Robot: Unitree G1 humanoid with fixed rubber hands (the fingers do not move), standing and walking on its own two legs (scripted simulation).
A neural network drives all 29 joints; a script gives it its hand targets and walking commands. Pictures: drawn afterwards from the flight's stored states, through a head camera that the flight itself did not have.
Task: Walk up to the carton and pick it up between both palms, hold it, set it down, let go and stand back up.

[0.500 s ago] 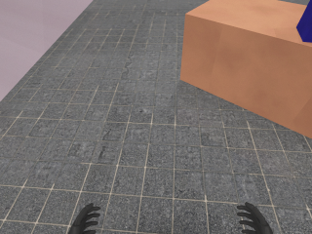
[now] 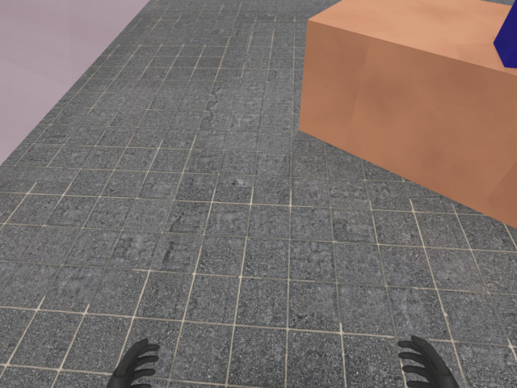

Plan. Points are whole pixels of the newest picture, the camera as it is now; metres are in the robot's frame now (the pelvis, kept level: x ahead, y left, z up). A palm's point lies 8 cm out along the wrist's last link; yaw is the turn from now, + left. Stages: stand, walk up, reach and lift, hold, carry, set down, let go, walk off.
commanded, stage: stand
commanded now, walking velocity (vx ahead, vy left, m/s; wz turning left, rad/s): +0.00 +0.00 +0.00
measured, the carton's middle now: out of the picture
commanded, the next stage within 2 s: none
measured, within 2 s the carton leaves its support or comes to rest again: neither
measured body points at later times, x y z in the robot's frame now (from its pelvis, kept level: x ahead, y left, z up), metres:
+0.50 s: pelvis +0.00 +0.00 +0.00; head +0.01 +0.00 +0.45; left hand +0.15 +0.26 -0.09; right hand +0.16 -0.25 -0.09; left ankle -0.01 +0.12 -0.72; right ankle -0.01 -0.12 -0.72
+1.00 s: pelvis +0.00 +0.00 +0.00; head +0.01 +0.00 +0.45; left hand +0.14 +0.26 -0.10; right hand +0.15 -0.25 -0.10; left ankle -0.01 +0.12 -0.72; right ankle -0.01 -0.12 -0.72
